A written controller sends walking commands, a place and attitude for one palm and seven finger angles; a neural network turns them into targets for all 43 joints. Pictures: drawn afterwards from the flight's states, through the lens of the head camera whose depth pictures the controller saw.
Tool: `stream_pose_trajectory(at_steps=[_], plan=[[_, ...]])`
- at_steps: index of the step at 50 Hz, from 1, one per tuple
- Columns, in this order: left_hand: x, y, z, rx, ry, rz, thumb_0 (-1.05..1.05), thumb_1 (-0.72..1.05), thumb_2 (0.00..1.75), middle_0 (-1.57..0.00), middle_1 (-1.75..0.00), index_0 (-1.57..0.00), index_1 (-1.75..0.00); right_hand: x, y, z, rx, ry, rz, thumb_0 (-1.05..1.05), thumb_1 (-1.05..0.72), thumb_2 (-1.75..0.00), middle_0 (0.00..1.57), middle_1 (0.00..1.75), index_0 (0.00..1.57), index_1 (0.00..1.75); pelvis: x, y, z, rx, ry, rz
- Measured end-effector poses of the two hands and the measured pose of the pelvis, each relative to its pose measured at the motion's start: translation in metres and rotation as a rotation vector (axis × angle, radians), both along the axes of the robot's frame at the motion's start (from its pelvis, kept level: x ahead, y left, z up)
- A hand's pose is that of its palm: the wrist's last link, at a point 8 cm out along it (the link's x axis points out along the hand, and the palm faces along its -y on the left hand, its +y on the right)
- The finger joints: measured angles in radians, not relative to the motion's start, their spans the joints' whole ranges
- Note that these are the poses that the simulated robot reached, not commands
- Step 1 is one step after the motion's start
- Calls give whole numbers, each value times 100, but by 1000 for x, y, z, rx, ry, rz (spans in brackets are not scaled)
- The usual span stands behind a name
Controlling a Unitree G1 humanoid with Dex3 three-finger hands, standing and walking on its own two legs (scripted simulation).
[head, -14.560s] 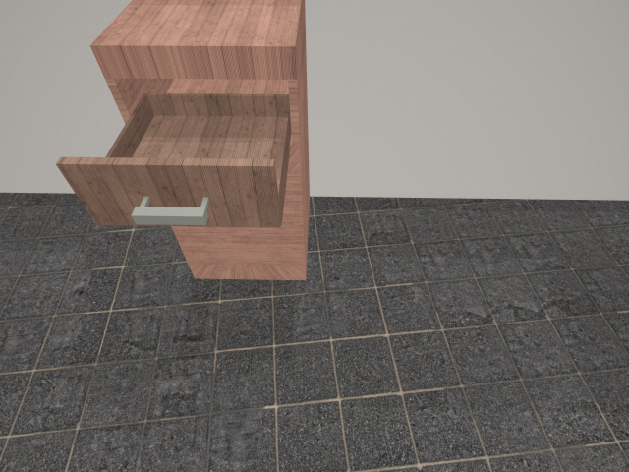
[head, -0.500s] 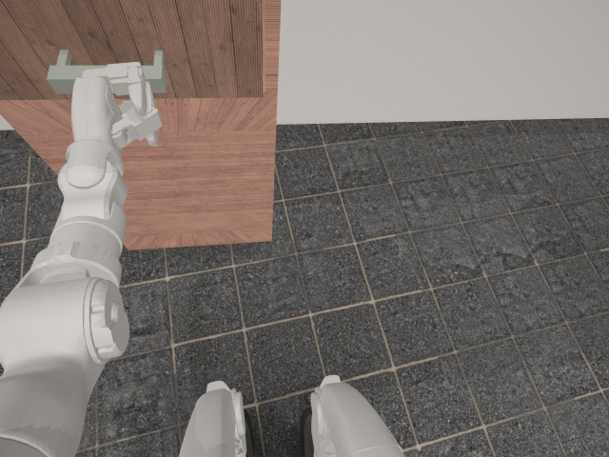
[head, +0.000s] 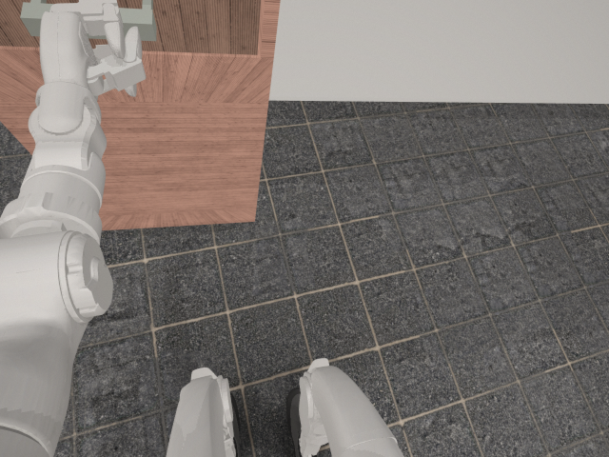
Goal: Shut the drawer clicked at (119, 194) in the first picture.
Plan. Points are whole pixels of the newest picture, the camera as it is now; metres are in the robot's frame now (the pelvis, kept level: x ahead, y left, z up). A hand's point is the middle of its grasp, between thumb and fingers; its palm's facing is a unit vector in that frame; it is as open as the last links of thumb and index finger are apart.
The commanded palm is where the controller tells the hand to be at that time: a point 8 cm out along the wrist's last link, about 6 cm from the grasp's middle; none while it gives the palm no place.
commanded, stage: push the drawer shut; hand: left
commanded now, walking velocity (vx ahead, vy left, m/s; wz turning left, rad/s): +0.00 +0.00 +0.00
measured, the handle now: (94, 10) +0.64 +0.18 +0.08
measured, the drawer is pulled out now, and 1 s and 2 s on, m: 0.00 0.00 0.00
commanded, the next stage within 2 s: pull the fist back off the drawer in 0.10 s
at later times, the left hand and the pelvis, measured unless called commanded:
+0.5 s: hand (131, 56) +0.58 +0.13 +0.08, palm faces +0.00 -1.00 -0.05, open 3.1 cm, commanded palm +0.58 +0.15 +0.08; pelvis -0.02 +0.00 -0.01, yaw +0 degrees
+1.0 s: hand (138, 63) +0.57 +0.13 +0.08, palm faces +0.00 -1.00 -0.02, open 2.8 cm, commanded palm +0.54 +0.17 +0.09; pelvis +0.02 -0.01 +0.01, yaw -1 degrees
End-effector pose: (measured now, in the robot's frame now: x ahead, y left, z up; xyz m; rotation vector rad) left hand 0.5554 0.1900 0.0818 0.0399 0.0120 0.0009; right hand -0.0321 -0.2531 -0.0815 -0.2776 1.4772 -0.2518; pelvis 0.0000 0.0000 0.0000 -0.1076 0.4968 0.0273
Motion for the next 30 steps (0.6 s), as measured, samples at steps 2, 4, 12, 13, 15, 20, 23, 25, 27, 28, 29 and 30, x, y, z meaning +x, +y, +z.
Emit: stream_pose_trajectory(at_steps=[2, 4, 12, 13, 15, 20, 23, 25, 27, 28, 29, 30], plan=[[0, 0, 1, 2, 0, -1, -4, 57, 94, -140, -160, -140, -160, -3, 1, 1, -7, -1, 1, 0, -91, -90, 20, 30, 20, 30, -3, 1, -1, -3, 2, 2], [0, 0, 1, 4, 1, -1, -4, 57, 94, -140, -160, -140, -160, -6, 1, 1, -12, -1, 4, 0, -91, -90, 20, 30, 20, 30, -5, 2, -2, -6, 3, 4], [0, 0, 4, 11, 12, 5, -1, 56, 95, -140, -160, -140, -160, -19, 5, 2, -21, -5, 10, 0, -91, -90, 20, 30, 20, 30, -13, 5, -3, -9, 10, 6], [0, -1, 4, 11, 14, 5, -1, 56, 96, -140, -160, -140, -160, -20, 5, 2, -21, -5, 11, 0, -91, -90, 20, 30, 20, 30, -14, 5, -3, -9, 10, 6], [0, -1, 4, 12, 16, 5, -1, 57, 96, -140, -160, -140, -160, -22, 6, 3, -19, -6, 13, 0, -91, -90, 20, 30, 20, 30, -15, 5, -3, -9, 10, 5], [0, -2, 5, 12, 19, 2, 0, 58, 96, -140, -160, -140, -160, -26, 7, 2, -13, -8, 12, 0, -90, -90, 21, 30, 20, 30, -16, 5, -4, -8, 9, 2], [0, -1, 5, 11, 18, -1, 0, 58, 95, -140, -160, -140, -160, -27, 7, 2, -9, -7, 11, 0, -90, -90, 21, 30, 20, 30, -16, 4, -5, -8, 7, 1], [-1, -2, 5, 10, 16, -1, 0, 59, 95, -140, -160, -140, -160, -27, 7, 1, -4, -5, 11, 0, -90, -90, 21, 30, 20, 30, -16, 4, -5, -8, 7, 0], [-1, -2, 4, 8, 13, -3, 0, 60, 94, -140, -160, -140, -160, -26, 7, 0, 2, -3, 9, 0, -90, -90, 21, 30, 20, 30, -15, 3, -5, -7, 5, -2], [-1, -2, 4, 7, 13, -3, 0, 60, 94, -140, -160, -140, -160, -26, 7, 0, 5, -2, 9, 0, -90, -90, 21, 30, 20, 30, -15, 3, -5, -7, 5, -3], [-1, -2, 4, 6, 13, -4, 0, 60, 94, -140, -160, -140, -160, -25, 6, 0, 7, -2, 8, 0, -90, -90, 21, 30, 20, 30, -14, 3, -5, -6, 4, -5], [-1, -2, 4, 6, 13, -5, -1, 61, 93, -140, -160, -140, -160, -24, 6, -1, 10, -2, 7, 0, -90, -90, 21, 30, 20, 30, -13, 2, -5, -5, 3, -5]])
